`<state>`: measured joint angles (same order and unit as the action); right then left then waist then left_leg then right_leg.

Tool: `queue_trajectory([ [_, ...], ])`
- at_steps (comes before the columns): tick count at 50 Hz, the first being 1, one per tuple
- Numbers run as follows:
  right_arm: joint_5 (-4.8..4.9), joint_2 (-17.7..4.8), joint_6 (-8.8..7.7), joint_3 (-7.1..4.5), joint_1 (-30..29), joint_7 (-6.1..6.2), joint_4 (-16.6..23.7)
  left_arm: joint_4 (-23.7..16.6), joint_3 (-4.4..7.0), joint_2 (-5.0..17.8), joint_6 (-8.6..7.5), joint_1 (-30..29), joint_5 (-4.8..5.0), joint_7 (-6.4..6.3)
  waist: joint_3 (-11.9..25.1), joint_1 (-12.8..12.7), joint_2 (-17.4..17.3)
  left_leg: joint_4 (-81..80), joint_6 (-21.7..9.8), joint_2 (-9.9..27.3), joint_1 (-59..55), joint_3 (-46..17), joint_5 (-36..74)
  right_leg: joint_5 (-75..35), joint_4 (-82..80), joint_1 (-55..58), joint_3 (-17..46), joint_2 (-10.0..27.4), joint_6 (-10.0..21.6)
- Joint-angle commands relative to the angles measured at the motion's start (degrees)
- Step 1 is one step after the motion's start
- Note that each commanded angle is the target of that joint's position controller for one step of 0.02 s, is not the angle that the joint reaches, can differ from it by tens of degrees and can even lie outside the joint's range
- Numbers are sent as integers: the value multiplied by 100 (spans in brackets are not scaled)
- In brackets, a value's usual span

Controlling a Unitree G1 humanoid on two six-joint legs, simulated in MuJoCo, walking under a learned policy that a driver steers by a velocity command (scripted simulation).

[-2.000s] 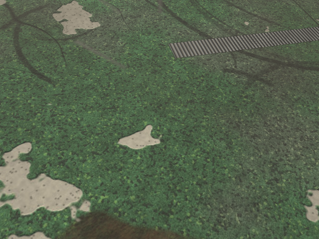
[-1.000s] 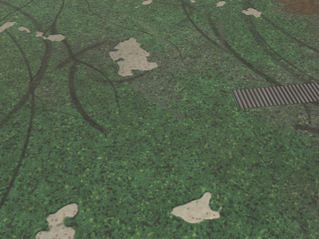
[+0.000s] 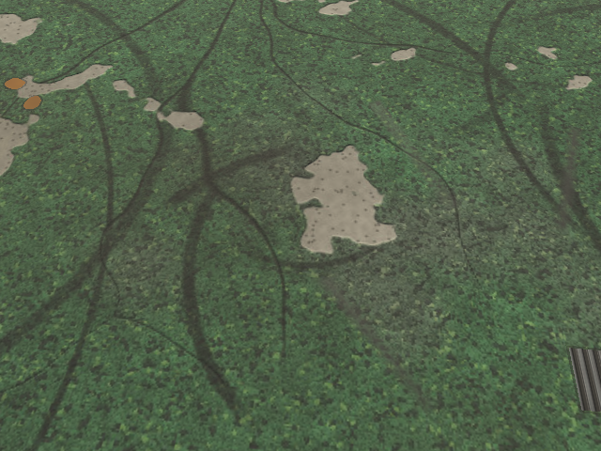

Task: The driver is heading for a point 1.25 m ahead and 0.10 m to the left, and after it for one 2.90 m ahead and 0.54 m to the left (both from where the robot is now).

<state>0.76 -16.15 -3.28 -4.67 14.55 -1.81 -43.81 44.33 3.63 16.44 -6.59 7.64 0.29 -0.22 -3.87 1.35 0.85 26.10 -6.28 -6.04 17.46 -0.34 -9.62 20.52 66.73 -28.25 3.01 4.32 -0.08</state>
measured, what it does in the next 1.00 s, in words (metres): walks ahead, turning left: right foot, then left foot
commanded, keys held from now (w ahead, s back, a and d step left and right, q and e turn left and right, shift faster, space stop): w+q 0.40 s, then w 0.50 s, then w+e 0.10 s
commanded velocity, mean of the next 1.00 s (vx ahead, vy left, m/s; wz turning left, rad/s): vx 0.50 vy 0.00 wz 0.35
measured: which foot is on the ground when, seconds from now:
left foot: down 0.00-0.32, up 0.34-0.80, down 0.82-1.00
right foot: up 0.00-0.30, down 0.32-0.82, up 0.84-1.00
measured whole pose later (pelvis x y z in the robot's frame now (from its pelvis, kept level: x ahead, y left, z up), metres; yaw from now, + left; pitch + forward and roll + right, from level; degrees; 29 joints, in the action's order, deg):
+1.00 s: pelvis +0.52 +0.10 +0.01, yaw +20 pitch +2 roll +1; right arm -0.3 -15.2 -4.2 -3.1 14.8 -1.5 -41.9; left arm 47.1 2.8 17.9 -4.2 13.4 1.4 0.7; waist -1.0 0.4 2.5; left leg 22.2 -3.5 -2.4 14.2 3.4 -9.8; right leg 18.0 64.2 -31.3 1.2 5.6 0.1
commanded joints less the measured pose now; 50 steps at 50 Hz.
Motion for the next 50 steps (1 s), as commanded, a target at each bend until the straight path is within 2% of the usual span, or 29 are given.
queue_trajectory([
  [1, 2, -773, -136, -172, -120, 112, 486, -363, 159, 550, 54, 171, -102, -25, 631, -242, -184, -1304, -1155, 1533, -733, -1841, 1638, -420, -681, -657, 86, 225, -192],
  [3, 22, -917, -117, -212, 29, 200, 462, -527, 104, 424, 98, -253, -115, -37, 471, -123, -246, -1343, -1028, 1337, -487, -1541, 1660, -1087, -1509, -703, -16, 110, -352],
  [6, 51, -928, -48, -219, 222, 257, 439, -695, 26, 268, 68, -850, -82, 17, 402, 142, -489, -1219, -719, 1020, -266, -1280, 1089, -2238, -2885, -293, -87, -193, -396],
  [9, 70, -934, 7, -224, 515, 262, 358, -858, 36, 358, 10, -1238, 7, 93, 378, 328, -609, -1004, -618, 1147, -423, -1607, 624, -2538, -3502, -57, -41, -384, -355],
  [12, 72, -875, 62, -215, 601, 295, 350, -908, 114, 578, -80, -1190, 26, 167, 408, 241, -725, -493, -533, 1369, -952, -2163, 447, -2024, -3860, 38, 115, -432, -170],
  [14, 59, -834, 95, -208, 435, 307, 413, -785, 196, 697, -147, -636, 29, 164, 534, -99, -892, -38, -391, 1321, -997, -2329, 746, -1726, -4105, 714, 12, -472, 43],
  [15, 35, -645, 85, -139, 364, 293, 481, -659, 284, 867, -180, -36, -35, 131, 927, -398, -823, 666, -206, 1032, -779, -2133, 1034, -1763, -4148, 1695, 90, -294, 244],
  [16, -61, -326, 66, -12, 384, 274, 613, -586, 367, 1192, -184, 869, -124, 80, 1757, -751, -193, 2284, 25, 657, -44, -1638, 227, -1445, -4038, 3207, 1055, 693, 610],
  [17, 125, -17, 7, 84, 1281, 268, 771, -377, 463, 1617, -109, 1314, -182, 110, 2385, -317, 1859, 4111, 404, -78, 2034, -992, -2498, -244, -4641, 4922, 3884, 1973, 1603],
  [18, 204, -668, 10, -12, 1222, 288, 597, -460, 351, 1054, -79, 1187, -34, 131, 2001, -460, 1284, 4876, 481, 426, 2778, -1126, -2325, 1127, -4920, 4725, 4335, 2032, 1544],
  [19, 151, -987, 45, -102, 550, 282, 668, -531, 248, 683, -31, 939, -13, 95, 1259, -634, 700, 5036, 515, 625, 2935, -992, -1765, 1031, -4991, 4029, 3328, 1757, 1264],
  [20, 73, -943, 73, -109, 219, 289, 743, -553, 194, 597, 17, 658, -69, 83, 848, -540, 307, 4921, 539, 822, 2734, -809, -1343, 276, -5064, 3289, 2544, 1503, 1099],
  [21, 1, -834, 63, -110, 7, 271, 814, -486, 152, 488, 41, 536, -98, 85, 537, -455, 262, 4634, 540, 951, 2585, -808, -1080, -357, -5183, 2727, 2038, 1246, 1066],
  [22, 32, -687, 68, -98, 51, 234, 830, -435, 113, 423, 29, 503, -137, 84, 445, -315, 399, 4430, 516, 1069, 2303, -807, -928, -758, -5314, 2367, 1621, 1057, 1019],
  [24, 83, -429, 92, -42, 164, 203, 813, -316, 114, 399, -22, 576, -87, 107, 434, -220, 507, 4041, 522, 1098, 2095, -694, -895, -1195, -5542, 2140, 1161, 925, 1112],
  [27, 2, -275, 88, 43, -188, 189, 942, -145, 186, 659, -59, 685, -28, 113, 341, -209, 335, 3169, 603, 1158, 2309, -612, -526, -1933, -5758, 2180, 757, 1024, 1306],
  [32, 2, -138, -47, 170, -1044, 46, 1080, 59, 210, 886, 59, 912, 72, 86, 228, -484, 285, 1421, 619, 1112, 1835, -107, 802, -2346, -5792, 2209, -53, 756, 1104],
  [35, 53, -204, -78, 169, -1501, -19, 1235, 244, 221, 1005, 148, 1275, 126, 93, 126, -628, 355, 879, 543, 980, 1691, 38, 756, -2388, -5678, 2549, -44, 938, 1045],
  [37, 59, -310, -93, 136, -1591, -53, 1309, 343, 233, 1076, 220, 1353, 160, 80, 97, -549, 452, 603, 387, 893, 1569, 83, 422, -2742, -5478, 2859, -18, 1105, 964],
  [39, 5, -531, -103, 11, -971, -47, 1153, 382, 238, 1162, 284, 1220, 195, 42, 461, -70, 487, 192, 153, 624, 487, 308, 390, -4172, -4662, 2905, -277, 1004, 780],
  [40, -24, -786, -88, -134, -150, -6, 878, 394, 186, 1051, 295, 1253, 175, 20, 971, 313, 388, 108, -13, 509, -759, 369, 534, -4614, -3683, 2567, -528, 748, 624],
  [41, -75, -1208, -47, -273, 883, 78, 681, 243, 54, 774, 265, 1206, 21, 1, 1748, 732, -156, 336, -366, 1477, -2465, -733, 747, -3205, -1993, 1386, -742, 483, 378],
  [42, -96, -1720, -30, -335, 1053, 88, 621, 66, -166, 93, 145, 1788, -32, 48, 2408, 309, -1678, -261, -1317, 2838, -4070, -3509, -188, 850, 3, -811, -568, -534, 46],
  [43, -35, -1173, -40, -206, 1119, 75, 628, 142, -34, 668, 39, 1432, 97, 82, 2433, 579, -1159, -689, -1298, 2812, -3972, -4001, -818, 1291, 692, -1480, 199, -347, 92],
  [44, -30, -979, -69, -120, 762, 71, 629, -47, 35, 885, -16, 944, 224, 108, 1574, 514, -990, -781, -1071, 2600, -3315, -3142, -549, 833, 773, -1868, 118, -88, 158],
  [45, -35, -818, -82, -66, 411, 64, 645, -79, 18, 821, -24, 712, 183, 88, 1158, 337, -634, -876, -934, 2336, -2568, -2490, -48, 328, 513, -1716, 8, 145, 160],
  [46, -69, -635, -93, -18, 106, 47, 657, -54, 33, 781, 12, 671, 96, 80, 850, 149, -527, -1056, -849, 2166, -1908, -2002, 382, 12, 186, -1465, 15, 292, 114],
  [47, -122, -503, -128, 18, -76, 42, 665, -4, 43, 723, 92, 813, 93, 95, 750, -55, -616, -1261, -790, 2048, -1434, -1676, 605, -222, 25, -1086, 86, 418, 83],
  [50, -127, -563, -283, -31, -177, 53, 500, 43, -3, 432, 320, 897, 118, 75, 506, -246, -552, -1751, -809, 2030, -790, -987, 912, -629, -317, -855, 166, 422, -61],
])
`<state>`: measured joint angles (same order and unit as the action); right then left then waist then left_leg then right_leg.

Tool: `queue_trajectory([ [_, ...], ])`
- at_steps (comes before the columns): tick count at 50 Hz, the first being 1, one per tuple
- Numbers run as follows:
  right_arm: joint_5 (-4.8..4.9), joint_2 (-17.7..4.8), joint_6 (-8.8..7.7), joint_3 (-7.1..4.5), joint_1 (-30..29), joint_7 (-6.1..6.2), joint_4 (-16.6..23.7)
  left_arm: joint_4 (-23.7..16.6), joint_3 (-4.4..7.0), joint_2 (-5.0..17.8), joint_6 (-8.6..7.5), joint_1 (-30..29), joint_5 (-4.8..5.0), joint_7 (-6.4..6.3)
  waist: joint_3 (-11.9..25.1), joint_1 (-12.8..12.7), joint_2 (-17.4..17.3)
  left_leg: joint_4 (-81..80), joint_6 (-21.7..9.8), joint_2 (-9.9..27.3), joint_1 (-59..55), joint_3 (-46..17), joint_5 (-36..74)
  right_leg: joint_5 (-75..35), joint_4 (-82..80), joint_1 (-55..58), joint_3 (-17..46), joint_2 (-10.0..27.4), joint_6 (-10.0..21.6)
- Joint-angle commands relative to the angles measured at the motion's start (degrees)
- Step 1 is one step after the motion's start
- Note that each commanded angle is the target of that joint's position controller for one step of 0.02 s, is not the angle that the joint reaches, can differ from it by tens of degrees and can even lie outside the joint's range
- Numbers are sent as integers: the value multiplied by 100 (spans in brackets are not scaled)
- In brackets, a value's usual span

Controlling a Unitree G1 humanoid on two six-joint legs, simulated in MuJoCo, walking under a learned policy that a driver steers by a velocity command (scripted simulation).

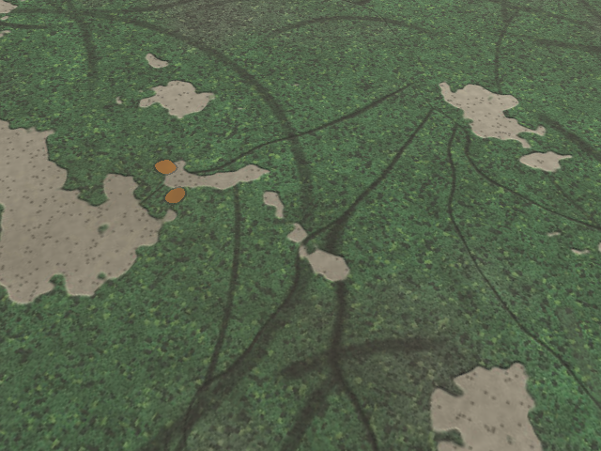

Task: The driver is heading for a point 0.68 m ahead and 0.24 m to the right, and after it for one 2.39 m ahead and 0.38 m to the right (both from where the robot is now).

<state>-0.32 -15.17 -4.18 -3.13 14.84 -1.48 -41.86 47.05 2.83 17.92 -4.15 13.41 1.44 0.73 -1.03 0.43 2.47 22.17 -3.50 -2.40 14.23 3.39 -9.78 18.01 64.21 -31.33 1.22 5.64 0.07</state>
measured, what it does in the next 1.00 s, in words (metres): walks ahead, turning right: right foot, then left foot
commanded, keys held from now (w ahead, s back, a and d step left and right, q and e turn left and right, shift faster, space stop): w+e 0.84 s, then q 0.16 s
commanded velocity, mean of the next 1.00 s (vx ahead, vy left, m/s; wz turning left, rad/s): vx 0.48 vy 0.00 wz -0.44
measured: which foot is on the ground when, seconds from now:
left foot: down 0.00-0.36, up 0.38-0.80, down 0.82-1.00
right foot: up 0.00-0.32, down 0.34-0.84, up 0.86-1.00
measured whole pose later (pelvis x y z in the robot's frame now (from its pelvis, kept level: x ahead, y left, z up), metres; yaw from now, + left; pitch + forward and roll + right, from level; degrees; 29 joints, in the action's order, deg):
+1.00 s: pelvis +0.55 -0.12 +0.00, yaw -29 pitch +2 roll +0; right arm -0.7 -15.0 -5.4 -2.8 12.5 -1.5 -43.4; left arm 39.0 3.4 17.4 -1.5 13.8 -0.2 -0.9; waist -1.9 1.1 2.2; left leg 25.2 -1.7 -2.0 17.6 -0.7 -9.3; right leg 25.5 62.3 -28.0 3.7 -0.5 -1.5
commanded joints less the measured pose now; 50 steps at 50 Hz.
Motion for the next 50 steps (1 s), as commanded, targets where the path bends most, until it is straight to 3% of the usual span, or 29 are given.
queue_trajectory([
  [1, -48, -711, -224, -207, -170, 44, 237, -281, 77, 262, 110, 180, -7, -35, 116, -138, -649, -1451, -1070, 1667, -415, -1156, 986, -617, -263, -679, 420, 271, -121],
  [3, -74, -764, -243, -228, -75, 94, 114, -362, 80, 236, 121, -83, -26, -25, -2, -68, -560, -1528, -965, 1616, -518, -749, 1110, -1283, -803, -883, 525, 211, -155],
  [7, -32, -891, -230, -248, 28, 159, -37, -556, 24, 105, 70, -742, -44, 94, -192, 180, -504, -1609, -695, 1490, -666, -11, 1210, -2399, -2104, -666, 190, 45, -70],
  [12, 80, -1047, -64, -318, 427, 199, -331, -969, -3, 97, 73, -1409, -44, 253, -392, 415, -467, -1216, -534, 1809, -1736, 287, 1643, -1879, -2830, -971, -100, -69, 202],
  [13, 103, -1090, -13, -336, 419, 215, -353, -1045, 12, 135, 76, -1436, -46, 289, -374, 377, -513, -1008, -477, 1860, -1923, 348, 2096, -1571, -2891, -943, -211, -134, 285],
  [15, 119, -1257, 84, -381, 298, 276, -323, -1098, 107, 309, 98, -1129, -54, 325, -35, 123, -738, -214, -317, 1853, -2103, 537, 4079, -936, -2885, -285, -580, -482, 501],
  [16, 117, -1305, 145, -391, 234, 313, -302, -991, 220, 491, 115, -545, -46, 315, 326, -218, -782, 628, -207, 1753, -2024, 666, 4900, -803, -2958, 493, -744, -739, 646],
  [17, 116, -1236, 174, -350, 215, 352, -265, -763, 407, 810, 128, 383, -26, 251, 817, -692, -638, 1886, -5, 1503, -1452, 832, 4764, -1111, -3261, 1889, -690, -953, 865],
  [18, -53, -908, 110, -214, 407, 361, -120, -642, 583, 1383, 191, 1176, -9, 114, 1437, -875, 305, 3794, 263, 1177, 108, 870, 2386, -1467, -3247, 3682, 979, 111, 1293],
  [19, -81, -300, -86, -6, 778, 254, 140, -798, 582, 1662, 149, 867, 30, 129, 2141, -291, 1439, 5719, 597, -146, 2433, -52, -2247, -321, -4225, 5356, 4357, 1341, 2497],
  [20, 117, -876, -303, -116, 176, 143, 170, -856, 449, 1171, 121, 988, -4, 146, 2233, -744, 620, 5967, 432, 176, 3058, -1028, -2144, 84, -4673, 5420, 4390, 1311, 2259],
  [21, 274, -954, -401, -128, -280, 98, 329, -838, 383, 910, 80, 839, -42, 126, 1457, -737, 370, 5754, 302, 400, 3307, -928, -1718, -182, -4671, 4801, 3523, 1110, 2016],
  [22, 190, -851, -437, -99, -384, 133, 343, -879, 345, 808, 54, 499, -47, 122, 886, -449, -233, 5177, 275, 657, 3116, -887, -1310, -793, -4693, 3869, 2874, 863, 1833],
  [23, 38, -918, -408, -148, -417, 179, 309, -957, 289, 602, 47, 172, -65, 98, 642, -253, -252, 4663, 316, 826, 2738, -868, -1099, -1381, -4762, 3182, 2414, 675, 1733],
  [24, -4, -921, -339, -172, -315, 176, 307, -1062, 257, 552, 50, 0, -132, 70, 516, -75, -100, 4487, 363, 894, 2375, -885, -964, -1763, -4890, 2683, 2221, 550, 1735],
  [26, -48, -799, -214, -162, -184, 180, 310, -1108, 278, 594, 36, -64, -119, 26, 423, 66, -52, 4042, 525, 891, 2147, -791, -854, -2237, -5061, 2180, 1957, 437, 1795],
  [29, -80, -592, -136, -81, -635, 198, 452, -1050, 342, 792, 38, 103, -72, -81, 210, -30, -45, 2960, 753, 767, 2123, -650, -17, -2427, -5143, 1724, 1476, 186, 1662],
  [32, -44, -443, -180, -6, -1282, 145, 578, -978, 359, 824, 99, 317, -25, -142, 145, -305, 133, 1597, 793, 475, 1668, -593, 1165, -1873, -5017, 1520, 1236, -118, 1349],
  [35, 56, -556, -241, -32, -1678, 71, 697, -866, 373, 840, 156, 625, 10, -156, 134, -470, 227, 975, 751, 288, 1409, -676, 1417, -1430, -4788, 1743, 1595, 11, 1247],
  [38, 85, -788, -314, -132, -1596, 16, 712, -844, 374, 786, 201, 676, 3, -179, 161, -344, 379, 611, 555, 255, 1196, -831, 875, -1206, -4295, 2228, 2150, 210, 1118],
  [40, 77, -921, -368, -236, -950, 41, 551, -901, 343, 661, 225, 530, -20, -174, 345, 39, 484, 293, 305, 239, 301, -696, 664, -1431, -3742, 2188, 2217, 45, 924],
  [41, -17, -1128, -400, -321, -300, 82, 470, -972, 241, 381, 205, 500, -57, -152, 902, 359, 280, 378, 19, 730, -868, -1069, 559, -1377, -2726, 1832, 1924, -255, 725],
  [42, -140, -1599, -381, -436, 454, 129, 396, -1110, 125, 9, 166, 985, -37, -151, 1788, 386, -853, 285, -665, 2010, -2914, -2856, -90, 0, -824, 299, 1160, -966, 320],
  [43, -67, -1592, -305, -456, 732, 64, 186, -1166, 88, 130, 125, 1334, 37, -171, 1998, 254, -2224, -304, -1238, 2696, -3366, -4925, -916, 1702, 465, -934, 852, -1079, 107],
  [44, 2, -1086, -288, -315, 446, 48, 260, -1010, 199, 596, 130, 1123, 38, -184, 1258, 326, -1436, -432, -1123, 2476, -2758, -4510, -826, 1398, 959, -1227, 1077, -838, 17],
  [45, -31, -841, -239, -230, 161, 47, 297, -1051, 223, 685, 155, 651, -30, -189, 746, 330, -919, -324, -980, 2222, -2054, -3546, 239, 1066, 1075, -1112, 907, -712, -56],
  [46, -61, -701, -205, -157, -124, 22, 300, -1134, 222, 635, 164, 356, -120, -197, 450, 201, -652, -285, -959, 1960, -1395, -2851, 1565, 916, 875, -918, 733, -603, -107],
  [48, -56, -519, -182, -57, -411, -9, 232, -1188, 206, 445, 195, 285, -198, -173, 340, -104, -749, -296, -895, 1574, -643, -2051, 3271, 791, 81, -332, 498, -298, -163],
  [50, -18, -612, -157, -65, -525, 0, 126, -1173, 96, 122, 204, 280, -219, -175, 481, -205, -925, -321, -944, 1331, -375, -1626, 4197, 598, -961, 173, 230, -346, -284],
])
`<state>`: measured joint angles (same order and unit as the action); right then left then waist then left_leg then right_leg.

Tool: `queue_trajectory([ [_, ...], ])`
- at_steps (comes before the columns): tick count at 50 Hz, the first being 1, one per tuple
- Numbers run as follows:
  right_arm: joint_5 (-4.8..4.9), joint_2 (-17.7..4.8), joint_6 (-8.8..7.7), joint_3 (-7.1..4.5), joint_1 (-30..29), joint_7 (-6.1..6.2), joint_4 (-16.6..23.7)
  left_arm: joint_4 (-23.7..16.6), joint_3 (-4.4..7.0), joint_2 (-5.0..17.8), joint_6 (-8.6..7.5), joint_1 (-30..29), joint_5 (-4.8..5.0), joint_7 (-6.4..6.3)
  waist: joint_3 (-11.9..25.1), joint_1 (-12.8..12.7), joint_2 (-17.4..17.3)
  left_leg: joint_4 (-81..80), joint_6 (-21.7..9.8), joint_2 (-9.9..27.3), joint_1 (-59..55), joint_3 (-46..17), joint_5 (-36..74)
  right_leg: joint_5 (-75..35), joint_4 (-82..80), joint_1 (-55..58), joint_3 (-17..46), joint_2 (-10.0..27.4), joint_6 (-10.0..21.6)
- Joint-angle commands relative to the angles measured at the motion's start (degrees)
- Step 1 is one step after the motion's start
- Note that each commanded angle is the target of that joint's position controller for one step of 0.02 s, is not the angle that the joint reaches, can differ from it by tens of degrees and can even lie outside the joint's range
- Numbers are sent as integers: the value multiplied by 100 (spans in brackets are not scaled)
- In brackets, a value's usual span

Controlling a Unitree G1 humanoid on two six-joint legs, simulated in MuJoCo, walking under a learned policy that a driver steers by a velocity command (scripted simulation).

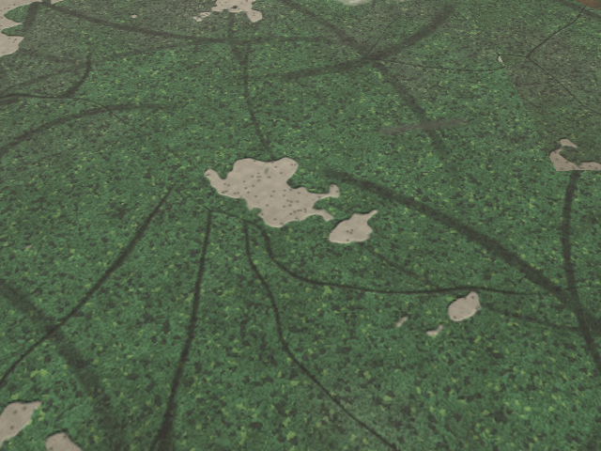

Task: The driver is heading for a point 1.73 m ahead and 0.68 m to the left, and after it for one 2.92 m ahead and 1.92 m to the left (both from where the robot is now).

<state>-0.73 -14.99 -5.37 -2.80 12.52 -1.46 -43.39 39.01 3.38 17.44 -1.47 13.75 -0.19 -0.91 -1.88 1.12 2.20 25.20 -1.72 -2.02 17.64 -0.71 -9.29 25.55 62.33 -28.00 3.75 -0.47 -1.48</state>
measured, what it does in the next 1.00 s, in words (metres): steps on the spot, turning left: right foot, then left foot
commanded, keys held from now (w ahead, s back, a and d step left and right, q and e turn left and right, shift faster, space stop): q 0.96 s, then no key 0.04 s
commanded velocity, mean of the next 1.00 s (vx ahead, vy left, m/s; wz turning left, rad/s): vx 0.06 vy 0.00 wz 0.45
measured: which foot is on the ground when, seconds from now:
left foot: down 0.00-0.22, up 0.24-0.58, down 0.60-1.00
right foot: up 0.00-0.20, down 0.22-0.60, up 0.62-1.00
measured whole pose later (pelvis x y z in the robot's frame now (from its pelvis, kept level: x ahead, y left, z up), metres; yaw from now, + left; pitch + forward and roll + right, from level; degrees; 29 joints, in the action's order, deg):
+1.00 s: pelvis +0.09 +0.03 +0.00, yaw +32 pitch +2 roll -2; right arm 0.3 -17.7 2.5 -3.9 9.8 1.4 -36.2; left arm 41.4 4.9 17.0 0.1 6.3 0.3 -1.5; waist -2.0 1.0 0.2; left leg 28.2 -3.1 -5.6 18.3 -10.2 -11.3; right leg 20.7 43.4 -24.2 5.8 -1.7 -4.8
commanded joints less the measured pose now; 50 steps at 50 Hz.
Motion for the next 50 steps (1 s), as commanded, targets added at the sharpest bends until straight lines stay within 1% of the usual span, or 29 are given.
queue_trajectory([
  [1, 41, -805, 3, -150, -314, 27, 233, -370, -2, 78, -68, 181, -62, -17, 695, -281, -939, -607, -1135, 1237, -635, -1093, 4327, -372, -1261, 143, -102, 209, -171],
  [3, 104, -1094, 118, -249, -222, 92, 154, -350, -14, 117, -56, 10, -23, -23, 914, -201, -972, -592, -1111, 1192, -604, -1023, 4117, -1054, -1941, 620, -179, 32, -206],
  [5, 180, -1229, 225, -300, -101, 136, 113, -405, 31, 276, -6, -267, 17, -36, 906, -100, -953, -554, -1055, 1210, -624, -1164, 3414, -1431, -2319, 753, -145, -78, -187],
  [7, 233, -1208, 315, -308, -57, 174, 95, -503, 58, 330, 29, -532, 21, -44, 778, -55, -949, -452, -975, 1189, -568, -1395, 2602, -1527, -2707, 853, -70, -127, -116],
  [9, 276, -1123, 394, -294, -189, 223, 137, -520, 104, 355, 6, -495, 3, -36, 680, -215, -939, -219, -772, 1043, -388, -1634, 1636, -1971, -3514, 1315, -50, -141, 27],
  [10, 273, -996, 416, -263, -191, 244, 162, -520, 147, 446, -23, -407, -33, -49, 665, -288, -866, 0, -565, 857, -173, -1681, 1086, -2431, -3956, 1753, 25, 33, 171],
  [11, 179, -716, 408, -181, -112, 247, 236, -560, 226, 756, -27, -207, -121, -100, 909, -286, -394, 647, -282, 572, 293, -1494, 78, -3285, -3926, 2459, 579, 854, 481],
  [12, 49, -379, 380, -92, 377, 215, 228, -637, 278, 1020, 53, -117, -174, -164, 1133, -77, 860, 1901, 97, -136, 1188, -785, -2390, -4985, -3772, 3193, 1507, 2026, 1115],
  [13, 153, -666, 389, -156, 464, 239, 300, -500, 297, 960, 106, 106, -185, -123, 1295, -212, 1462, 3038, 329, -157, 1724, -315, -3147, -4676, -4104, 3015, 2336, 2661, 1836],
  [14, 177, -1034, 453, -281, 419, 266, 223, -546, 228, 699, 87, -36, -130, -103, 1061, -224, 888, 3834, 452, 91, 1875, -429, -2836, -4052, -4209, 2820, 2102, 2367, 1835],
  [15, 197, -1097, 558, -344, 373, 297, 166, -556, 172, 498, 71, -355, -98, -96, 837, -123, 629, 4138, 540, 189, 1975, -433, -2453, -3692, -4220, 2570, 1583, 2035, 1592],
  [16, 195, -1065, 685, -370, 417, 339, 104, -607, 136, 410, 60, -643, -76, -83, 703, -37, 531, 4235, 637, 275, 1877, -433, -2188, -3493, -4281, 2266, 1169, 1824, 1437],
  [18, 176, -841, 814, -332, 351, 350, 211, -543, 165, 496, 63, -879, -97, -85, 504, 47, 546, 4108, 756, 320, 1580, -236, -1709, -3539, -4428, 1749, 591, 1593, 1382],
  [19, 184, -739, 827, -307, 266, 337, 297, -503, 186, 517, 70, -873, -115, -98, 492, 26, 606, 3863, 778, 327, 1498, -134, -1547, -3499, -4475, 1709, 395, 1534, 1393],
  [22, 169, -576, 814, -224, -53, 237, 549, -415, 246, 609, 114, -849, -85, -147, 662, -103, 687, 2843, 734, 451, 1095, 16, -1262, -3519, -4427, 1826, 40, 1590, 1437],
  [26, 169, -744, 821, -258, -182, 82, 764, -277, 343, 862, 158, -738, 17, -115, 800, -178, 751, 1844, 492, 419, 511, 267, -1068, -3452, -4253, 1976, -45, 1853, 1400],
  [28, 163, -770, 841, -300, 7, 25, 749, -220, 362, 911, 164, -830, 126, -104, 750, -3, 693, 981, 258, 315, 30, 445, -555, -3076, -3944, 1856, -194, 1833, 1154],
  [29, 146, -813, 843, -340, 171, 27, 691, -148, 349, 831, 162, -753, 169, -100, 741, 66, 584, 468, 93, 178, -411, 473, -166, -2632, -3622, 1641, -373, 1684, 902],
  [30, 117, -1034, 838, -422, 329, 80, 670, 4, 308, 639, 159, -425, 119, -72, 695, 57, 27, -61, -136, 317, -1019, 38, 655, -1852, -2937, 1113, -759, 1404, 460],
  [31, 87, -1805, 823, -595, 415, 205, 809, -195, 176, 246, 155, -352, -190, -27, 711, -142, -1948, -294, -873, 1914, -1887, -2128, 2794, 552, -1057, -435, -1368, 577, -218],
  [32, -115, -1812, 719, -547, 408, 150, 958, -411, 217, 420, 142, -983, -145, -88, 821, 274, -1839, -527, -1869, 2476, -1474, -2969, 2930, 1462, 96, -1102, -452, 38, -305],
  [33, -154, -1629, 607, -492, 326, 114, 935, -391, 283, 622, 159, -1129, -23, -126, 772, 290, -1224, -600, -1774, 2195, -1322, -2561, 2450, 1122, 548, -1143, -94, 154, -220],
  [34, -52, -1472, 541, -456, 43, 136, 930, -318, 315, 645, 185, -1015, 19, -165, 646, 94, -1004, -556, -1446, 1860, -1234, -2160, 2030, 602, 522, -1176, 4, 235, -155],
  [35, 71, -1275, 545, -400, -209, 171, 959, -187, 340, 645, 212, -870, -16, -220, 621, -22, -832, -520, -1179, 1626, -1203, -1936, 1717, 230, 393, -1170, 52, 289, -172],
  [36, 130, -1195, 570, -356, -369, 209, 992, -156, 363, 674, 227, -778, -49, -246, 610, -106, -936, -522, -1095, 1499, -1034, -1808, 1764, -52, 372, -1003, 51, 267, -221],
  [38, 93, -1117, 606, -314, -368, 267, 1030, -120, 357, 587, 202, -639, -17, -211, 760, -169, -995, -527, -1100, 1339, -977, -1731, 1861, -405, 408, -752, 27, 122, -291],
  [43, 114, -1227, 651, -364, -230, 360, 1037, -174, 282, 421, 152, -881, 11, -167, 739, -25, -985, -487, -1096, 1233, -1185, -2050, 1179, -645, -945, -623, 150, 8, -395],
  [47, 101, -1304, 704, -407, -306, 332, 1097, -189, 275, 446, 91, -941, 42, -90, 632, 26, -1091, -476, -1142, 1161, -817, -2476, 669, -496, -1726, -68, 211, -110, -367],
  [50, 104, -1256, 740, -395, -408, 287, 1133, -149, 280, 489, 28, -802, 73, -19, 729, 35, -1135, -318, -1133, 1158, -827, -2694, 987, -416, -2183, 342, 172, -122, -290],
])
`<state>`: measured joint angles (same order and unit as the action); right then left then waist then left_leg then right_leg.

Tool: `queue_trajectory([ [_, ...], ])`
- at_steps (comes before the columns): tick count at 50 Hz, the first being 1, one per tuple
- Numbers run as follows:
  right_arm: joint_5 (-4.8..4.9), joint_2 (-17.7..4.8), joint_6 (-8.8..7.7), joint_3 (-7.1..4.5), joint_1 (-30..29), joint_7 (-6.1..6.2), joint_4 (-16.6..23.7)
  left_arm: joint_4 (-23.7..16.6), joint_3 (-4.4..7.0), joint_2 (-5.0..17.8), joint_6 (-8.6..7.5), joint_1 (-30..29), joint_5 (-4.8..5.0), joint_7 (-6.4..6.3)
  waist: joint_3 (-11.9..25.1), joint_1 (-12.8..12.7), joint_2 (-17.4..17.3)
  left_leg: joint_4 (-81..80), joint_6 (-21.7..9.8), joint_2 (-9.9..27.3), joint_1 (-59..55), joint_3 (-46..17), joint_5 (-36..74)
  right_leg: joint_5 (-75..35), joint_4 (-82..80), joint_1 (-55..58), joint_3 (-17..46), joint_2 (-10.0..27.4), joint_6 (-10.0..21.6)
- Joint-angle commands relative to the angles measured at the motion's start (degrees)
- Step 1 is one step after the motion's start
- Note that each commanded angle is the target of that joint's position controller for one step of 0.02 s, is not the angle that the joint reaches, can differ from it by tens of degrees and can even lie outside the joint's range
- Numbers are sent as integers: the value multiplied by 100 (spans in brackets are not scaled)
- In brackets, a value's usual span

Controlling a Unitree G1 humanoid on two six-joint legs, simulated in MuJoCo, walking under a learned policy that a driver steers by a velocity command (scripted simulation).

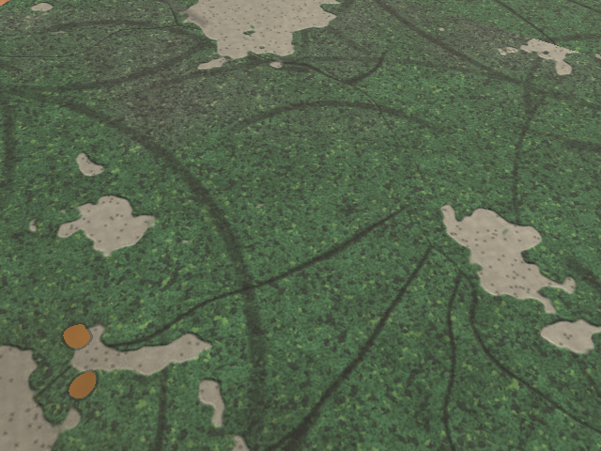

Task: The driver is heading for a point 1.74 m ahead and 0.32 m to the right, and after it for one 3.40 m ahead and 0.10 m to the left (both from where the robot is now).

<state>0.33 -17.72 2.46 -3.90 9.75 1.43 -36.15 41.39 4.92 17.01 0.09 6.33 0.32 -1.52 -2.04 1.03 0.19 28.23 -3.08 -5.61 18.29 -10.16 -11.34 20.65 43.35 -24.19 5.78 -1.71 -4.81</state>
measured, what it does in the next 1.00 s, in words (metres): steps on the spot: right foot, then left foot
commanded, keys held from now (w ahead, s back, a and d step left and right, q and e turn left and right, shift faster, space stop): no key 1.00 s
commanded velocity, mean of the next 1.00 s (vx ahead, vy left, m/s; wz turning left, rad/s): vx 0.00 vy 0.00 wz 0.12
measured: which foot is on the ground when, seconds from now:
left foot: down 0.00-0.10, up 0.12-0.38, down 0.40-1.00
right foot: up 0.00-0.08, down 0.10-1.00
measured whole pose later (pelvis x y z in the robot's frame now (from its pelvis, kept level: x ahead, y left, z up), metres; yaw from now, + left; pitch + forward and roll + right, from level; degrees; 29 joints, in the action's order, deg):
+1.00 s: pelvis -0.01 +0.01 +0.00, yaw +4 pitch -2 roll +0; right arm -0.4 -13.0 -0.3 -1.5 13.2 1.1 -50.0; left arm 56.3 2.2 14.6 0.3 12.0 -0.2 -2.3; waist -2.4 -1.0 0.1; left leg 28.9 -0.6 -1.8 9.6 -3.3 -17.3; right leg 14.7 28.0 -11.5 3.3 2.2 -3.4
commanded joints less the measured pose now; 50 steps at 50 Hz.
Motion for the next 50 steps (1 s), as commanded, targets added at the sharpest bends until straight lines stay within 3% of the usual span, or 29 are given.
queue_trajectory([
  [1, 3, -948, -31, -268, -144, -13, 406, -384, 122, 529, -148, -22, 28, 70, 781, 47, -945, -542, -980, 1508, -915, -1805, 1375, 55, -483, 116, -65, 8, 80],
  [4, 76, -794, 14, -192, -275, 0, 389, -300, 97, 432, -215, 288, -10, 158, 786, -210, -839, -230, -664, 1221, -668, -1705, 1391, -1084, -2046, 1094, -235, 53, 312],
  [5, 39, -633, -2, -141, -75, 10, 353, -326, 121, 608, -223, 320, -98, 149, 822, -146, -517, 21, -359, 983, -323, -1490, 629, -1694, -2301, 1611, 149, 541, 497],
  [6, -86, -377, -43, -59, 271, -5, 334, -439, 156, 969, -198, 207, -196, 115, 879, 165, 738, 1005, 6, 287, 224, -678, -1070, -2807, -2446, 2012, 1195, 1584, 974],
  [7, -36, -639, -92, -152, 45, 16, 441, -372, 120, 922, -196, 152, -326, 129, 544, 111, 1517, 1642, 303, -91, 711, -60, -2358, -3073, -2622, 1436, 2093, 2233, 1919],
  [8, -65, -1015, -108, -275, 48, 44, 336, -452, 75, 731, -226, 13, -255, 128, 453, -3, 1070, 2592, 531, 120, 738, -83, -2452, -2816, -2667, 1310, 2016, 2250, 2140],
  [9, -21, -1056, -94, -330, 51, 43, 252, -428, 69, 710, -224, -50, -169, 99, 409, 8, 873, 3077, 636, 117, 894, -60, -2212, -2630, -2591, 1386, 1698, 1993, 1985],
  [11, -23, -756, 0, -283, 174, 66, 88, -404, 8, 595, -221, -197, -38, 74, 321, 38, 696, 3317, 832, 213, 996, -112, -1815, -2580, -2441, 1492, 1204, 1650, 1720],
  [13, 2, -397, 13, -162, 164, 36, 50, -334, -49, 469, -168, -183, -47, 74, 354, 33, 777, 2689, 924, 316, 710, 208, -1627, -2883, -2357, 1525, 723, 1325, 1624],
  [15, -5, -143, -25, -43, -51, 4, 90, -285, -44, 490, -94, -107, -62, 75, 487, -121, 988, 1617, 947, 510, 246, 612, -1565, -3103, -2216, 1644, 488, 1160, 1568],
  [17, 44, -208, -51, -53, -82, -12, 44, -200, -25, 615, -23, 137, -48, 76, 590, -242, 1065, 673, 914, 493, -145, 795, -1189, -3204, -2088, 1783, 595, 1212, 1617],
  [19, 12, -273, -67, -70, 195, -26, -139, -120, -71, 565, -15, 216, 28, 91, 549, -75, 917, -852, 725, 455, -882, 883, 169, -3003, -1991, 1595, 558, 1123, 1403],
  [20, -54, -471, -72, -88, 187, -7, -116, -57, -105, 509, -81, 411, 4, 110, 606, -136, 688, -944, 563, 682, -1374, 541, 780, -2623, -2004, 1310, 557, 1071, 1115],
  [21, -102, -864, -61, -156, 243, 44, -75, -80, -145, 440, -178, 508, -132, 166, 768, -311, -32, -511, 334, 1185, -1764, 92, 2032, -2093, -1754, 997, 224, 796, 804],
  [22, -119, -776, -56, -149, 141, 9, -208, -34, -189, 248, -230, 582, -153, 184, 820, -451, -733, -310, 36, 1164, -1268, 121, 1229, -1173, -1900, 1248, -218, 417, 504],
  [23, -123, -466, -81, -85, 44, -51, -137, 1, -182, 415, -227, 240, -178, 175, 602, -206, -503, -443, -15, 1039, -936, 113, 541, -1024, -1765, 1371, -308, 353, 316],
  [24, -164, -343, -113, -39, 66, -61, -202, 6, -168, 413, -207, 87, -151, 162, 479, -171, -409, -535, 39, 1005, -762, 106, 222, -1050, -1719, 1376, -331, 346, 283],
  [26, -148, -378, -195, -24, 61, -58, -259, 66, -177, 374, -120, 122, -114, 104, 197, -181, -458, -576, 129, 933, -544, 136, 182, -1208, -1689, 1313, -303, 357, 311],
  [31, -125, -284, -281, 41, 207, -20, -412, 325, -169, 346, -78, 278, -93, 34, 65, -187, -349, -570, 162, 874, -428, 160, 98, -1253, -1718, 1338, -285, 373, 268],
  [39, -102, -211, -330, 79, 287, -22, -685, 783, -144, 401, -58, 427, -68, -37, 97, -175, -120, -548, 132, 792, -535, 243, 282, -1409, -1773, 1406, -268, 398, 182],
  [50, -71, -160, -337, 108, 411, -12, -1213, 1354, -152, 398, -24, 604, -45, -114, 73, -182, -89, -551, 160, 673, -611, 419, 493, -1510, -1825, 1448, -293, 384, 202],
])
